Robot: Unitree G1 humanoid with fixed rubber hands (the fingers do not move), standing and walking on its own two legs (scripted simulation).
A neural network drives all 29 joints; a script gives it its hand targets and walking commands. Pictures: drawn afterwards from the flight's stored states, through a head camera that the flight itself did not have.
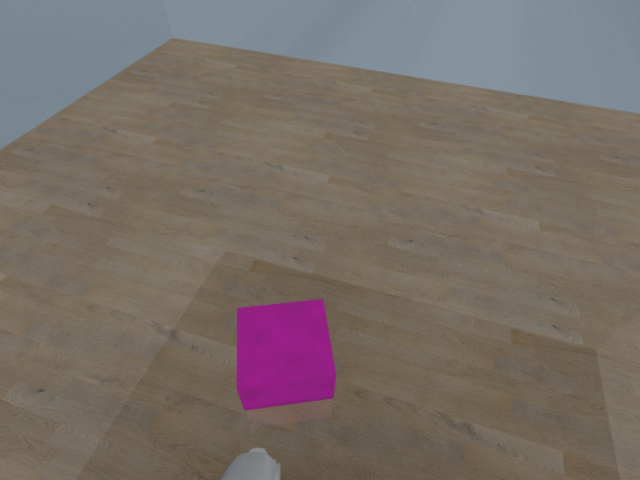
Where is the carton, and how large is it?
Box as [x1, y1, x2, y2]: [237, 299, 335, 409]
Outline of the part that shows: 322,299 237,308 237,390 244,409 332,398 335,371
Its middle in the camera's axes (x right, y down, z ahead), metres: -0.12 +0.36 +1.20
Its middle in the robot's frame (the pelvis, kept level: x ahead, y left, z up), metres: +0.59 +0.13 -0.66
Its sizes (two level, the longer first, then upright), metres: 0.273 0.255 0.173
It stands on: the floor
